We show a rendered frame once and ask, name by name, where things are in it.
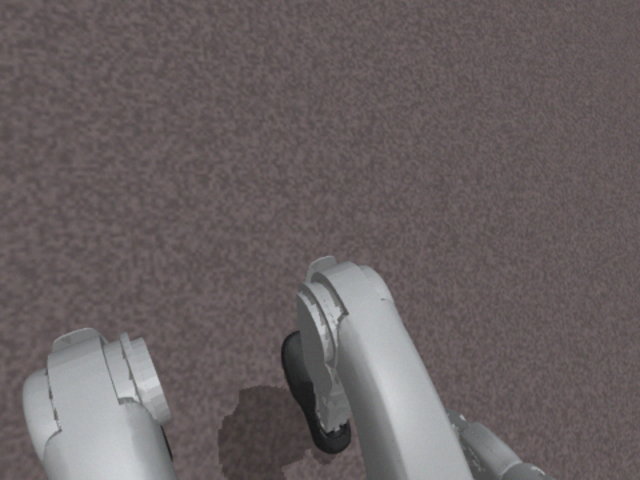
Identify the right robot foot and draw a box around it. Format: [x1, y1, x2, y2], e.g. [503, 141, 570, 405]
[281, 331, 351, 454]

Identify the right robot hand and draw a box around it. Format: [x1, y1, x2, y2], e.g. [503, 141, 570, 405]
[444, 407, 523, 480]

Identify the right robot arm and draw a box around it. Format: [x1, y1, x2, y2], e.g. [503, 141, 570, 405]
[501, 463, 556, 480]

